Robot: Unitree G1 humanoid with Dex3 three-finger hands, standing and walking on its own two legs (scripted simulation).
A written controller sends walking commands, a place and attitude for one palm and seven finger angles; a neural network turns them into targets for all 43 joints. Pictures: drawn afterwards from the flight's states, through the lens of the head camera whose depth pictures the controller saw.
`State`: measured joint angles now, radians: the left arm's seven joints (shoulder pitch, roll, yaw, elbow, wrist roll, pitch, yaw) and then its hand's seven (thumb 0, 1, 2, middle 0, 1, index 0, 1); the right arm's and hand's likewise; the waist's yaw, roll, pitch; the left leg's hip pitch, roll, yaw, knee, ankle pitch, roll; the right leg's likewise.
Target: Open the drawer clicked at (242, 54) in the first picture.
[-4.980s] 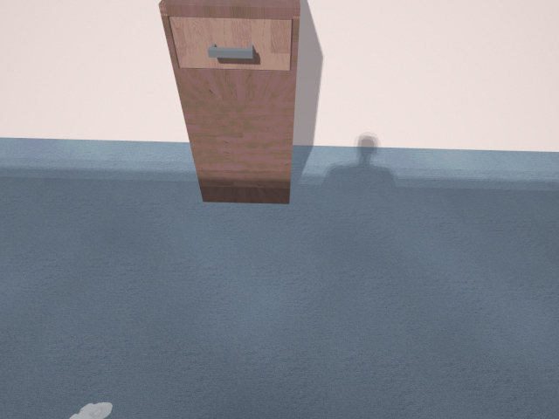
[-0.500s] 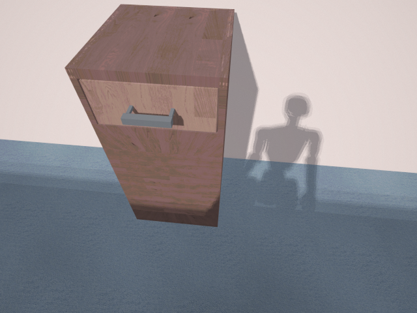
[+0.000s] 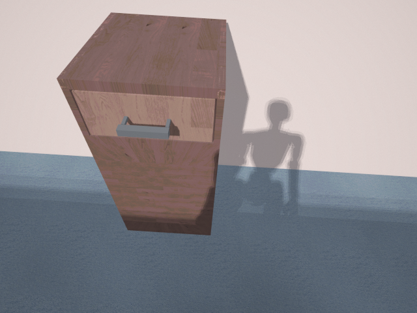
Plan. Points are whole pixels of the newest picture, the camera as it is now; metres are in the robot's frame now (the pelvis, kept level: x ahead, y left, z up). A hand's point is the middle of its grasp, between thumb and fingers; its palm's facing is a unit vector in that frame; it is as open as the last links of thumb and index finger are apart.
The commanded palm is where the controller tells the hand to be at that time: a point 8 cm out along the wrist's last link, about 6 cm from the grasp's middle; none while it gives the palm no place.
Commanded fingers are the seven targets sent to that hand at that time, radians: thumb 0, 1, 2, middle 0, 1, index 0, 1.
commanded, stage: look again from close up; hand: left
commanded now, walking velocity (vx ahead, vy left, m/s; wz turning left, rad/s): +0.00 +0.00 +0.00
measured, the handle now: (145, 126) +0.57 +0.22 -0.01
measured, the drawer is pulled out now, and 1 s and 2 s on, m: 0.00 0.00 0.00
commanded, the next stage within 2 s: shuffle to correct the standing spot in 0.56 s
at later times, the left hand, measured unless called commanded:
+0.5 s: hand out of the picture +0.02 +0.16 -0.17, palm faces +0.02 -0.97 -0.23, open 7.3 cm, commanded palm none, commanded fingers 0.00 0.90 0.90 -0.20 -0.30 -0.20 -0.30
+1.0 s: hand out of the picture +0.02 +0.15 -0.19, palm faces +0.06 -0.98 -0.18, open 7.3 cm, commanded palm none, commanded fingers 0.00 0.90 0.90 -0.20 -0.30 -0.20 -0.30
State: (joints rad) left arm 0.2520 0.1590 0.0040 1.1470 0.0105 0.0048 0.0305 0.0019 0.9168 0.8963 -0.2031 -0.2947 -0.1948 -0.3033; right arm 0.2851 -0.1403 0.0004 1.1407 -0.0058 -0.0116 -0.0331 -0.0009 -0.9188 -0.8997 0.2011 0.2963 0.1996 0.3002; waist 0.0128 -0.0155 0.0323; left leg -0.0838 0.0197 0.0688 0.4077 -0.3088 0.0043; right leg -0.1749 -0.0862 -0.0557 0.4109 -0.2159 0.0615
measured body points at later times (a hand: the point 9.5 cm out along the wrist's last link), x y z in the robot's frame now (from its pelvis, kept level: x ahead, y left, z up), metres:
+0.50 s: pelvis +0.00 -0.02 -0.01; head +0.01 -0.04 +0.44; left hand +0.02 +0.21 -0.16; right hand +0.00 -0.23 -0.18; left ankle -0.06 +0.11 -0.74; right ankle +0.00 -0.16 -0.74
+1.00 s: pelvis +0.04 -0.02 -0.02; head +0.06 -0.03 +0.43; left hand +0.02 +0.20 -0.18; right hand +0.01 -0.25 -0.18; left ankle -0.06 +0.11 -0.74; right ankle +0.00 -0.15 -0.74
